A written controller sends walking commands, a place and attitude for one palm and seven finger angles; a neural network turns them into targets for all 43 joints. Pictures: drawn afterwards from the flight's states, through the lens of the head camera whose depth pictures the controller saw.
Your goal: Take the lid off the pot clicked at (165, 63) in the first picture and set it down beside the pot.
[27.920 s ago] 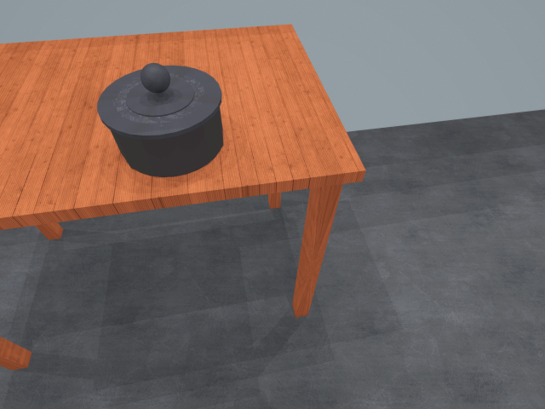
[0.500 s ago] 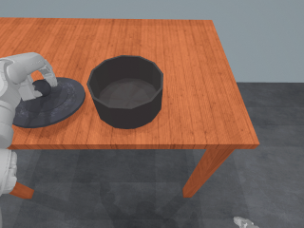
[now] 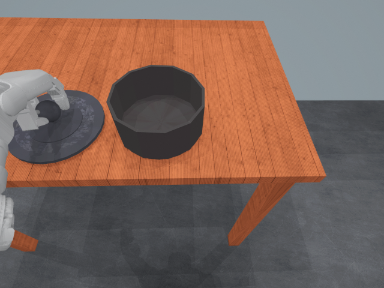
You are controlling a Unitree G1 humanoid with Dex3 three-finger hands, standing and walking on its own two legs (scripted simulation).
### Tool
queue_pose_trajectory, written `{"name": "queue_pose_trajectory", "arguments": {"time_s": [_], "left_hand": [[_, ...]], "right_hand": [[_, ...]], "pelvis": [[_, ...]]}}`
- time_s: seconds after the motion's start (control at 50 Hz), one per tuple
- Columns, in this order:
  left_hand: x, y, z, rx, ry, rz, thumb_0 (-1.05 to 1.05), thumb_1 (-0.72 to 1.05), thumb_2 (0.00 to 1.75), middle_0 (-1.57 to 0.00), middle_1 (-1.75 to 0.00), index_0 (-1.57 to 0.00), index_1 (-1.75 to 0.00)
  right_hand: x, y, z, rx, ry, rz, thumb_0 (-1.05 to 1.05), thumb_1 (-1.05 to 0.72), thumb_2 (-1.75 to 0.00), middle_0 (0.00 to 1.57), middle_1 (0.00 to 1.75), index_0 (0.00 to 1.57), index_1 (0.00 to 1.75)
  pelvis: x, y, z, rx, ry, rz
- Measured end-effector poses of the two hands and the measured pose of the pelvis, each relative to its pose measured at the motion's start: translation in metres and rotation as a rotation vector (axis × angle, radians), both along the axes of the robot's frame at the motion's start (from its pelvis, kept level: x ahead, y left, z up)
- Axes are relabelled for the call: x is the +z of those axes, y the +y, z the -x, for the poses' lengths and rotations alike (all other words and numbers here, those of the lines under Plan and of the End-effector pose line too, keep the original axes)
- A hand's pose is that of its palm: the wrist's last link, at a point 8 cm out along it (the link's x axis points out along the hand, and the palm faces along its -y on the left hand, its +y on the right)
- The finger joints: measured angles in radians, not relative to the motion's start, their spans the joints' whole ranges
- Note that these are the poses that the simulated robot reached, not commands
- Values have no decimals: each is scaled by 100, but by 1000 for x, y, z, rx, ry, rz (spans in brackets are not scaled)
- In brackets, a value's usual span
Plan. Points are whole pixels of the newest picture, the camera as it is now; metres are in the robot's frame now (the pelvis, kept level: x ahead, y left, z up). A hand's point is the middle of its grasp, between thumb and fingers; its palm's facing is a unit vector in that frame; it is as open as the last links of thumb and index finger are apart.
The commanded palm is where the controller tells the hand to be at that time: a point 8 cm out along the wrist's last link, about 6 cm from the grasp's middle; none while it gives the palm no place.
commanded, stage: open the fingers wide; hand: left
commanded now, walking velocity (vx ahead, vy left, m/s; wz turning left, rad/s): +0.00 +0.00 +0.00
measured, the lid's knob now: (48, 111) +0.46 +0.31 +0.09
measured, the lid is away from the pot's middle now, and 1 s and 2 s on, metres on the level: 0.24 0.23 0.23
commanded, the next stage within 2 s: raise the empty hand in 0.84 s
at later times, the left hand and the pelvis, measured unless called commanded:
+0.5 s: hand (42, 107) +0.45 +0.31 +0.12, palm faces -0.39 -0.08 -0.92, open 9.5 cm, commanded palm +0.44 +0.31 +0.18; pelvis +0.01 +0.00 +0.00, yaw +0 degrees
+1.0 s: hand (42, 108) +0.44 +0.30 +0.12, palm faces -0.36 -0.08 -0.93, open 11.0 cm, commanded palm +0.43 +0.30 +0.19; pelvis +0.01 -0.01 +0.00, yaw +1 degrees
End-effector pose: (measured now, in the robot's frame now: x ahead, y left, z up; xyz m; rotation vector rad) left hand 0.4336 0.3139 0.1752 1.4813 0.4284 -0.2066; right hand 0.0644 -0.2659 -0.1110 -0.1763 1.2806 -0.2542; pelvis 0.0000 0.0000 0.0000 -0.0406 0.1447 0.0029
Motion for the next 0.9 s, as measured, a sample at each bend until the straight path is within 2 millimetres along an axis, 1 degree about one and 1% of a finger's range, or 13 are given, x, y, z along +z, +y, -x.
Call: {"name": "queue_pose_trajectory", "arguments": {"time_s": [0.1, 0.26, 0.48, 0.58, 0.64, 0.7, 0.78, 0.9], "left_hand": [[1, -2, 0, 2, 10, -21, 1, 7, 117, -88, -68, -77, -63], [4, -3, -1, 14, 3, -9, 1, 9, 108, -78, -71, -73, -68], [-1, -5, -13, 6, 4, -11, 1, 0, 97, -63, -70, -61, -69], [5, -11, -16, -23, -30, -24, 1, -5, 91, -55, -69, -54, -69], [5, -13, -16, -24, -46, 3, 1, -7, 89, -52, -69, -51, -69], [1, -11, -14, -2, -28, 0, 1, -8, 87, -49, -68, -49, -68], [3, -12, -11, -5, -34, -16, 0, -10, 88, -49, -66, -49, -66], [4, -7, -5, 29, -24, -15, 0, -12, 89, -49, -63, -49, -63]], "right_hand": [[-2, 3, -1, 2, 3, -11, 0, -91, -90, 20, 30, 20, 30], [0, 6, -10, 6, -22, -17, 0, -91, -90, 20, 30, 20, 30], [2, 2, -18, 11, -17, -2, 0, -91, -90, 20, 30, 20, 30], [3, 2, -22, 7, -22, -10, 0, -91, -90, 20, 30, 20, 30], [2, 3, -26, 6, -33, -25, 0, -91, -90, 20, 30, 20, 30], [2, 5, -32, 7, -42, -37, 0, -91, -90, 20, 30, 20, 30], [2, 6, -39, 21, -55, -44, 0, -91, -90, 20, 30, 20, 30], [3, 4, -48, 35, -69, -45, 0, -91, -90, 20, 30, 20, 30]], "pelvis": [[1, 1, 1, 2, 1, -1], [2, 1, -1, 2, -3, -3], [2, 1, -6, 1, 7, -3], [3, 1, -11, 2, 11, -3], [3, 1, -14, -4, 12, -5], [4, 0, -15, -8, 11, -6], [4, -1, -15, -3, 9, -7], [5, -4, -15, 3, 6, -8]]}}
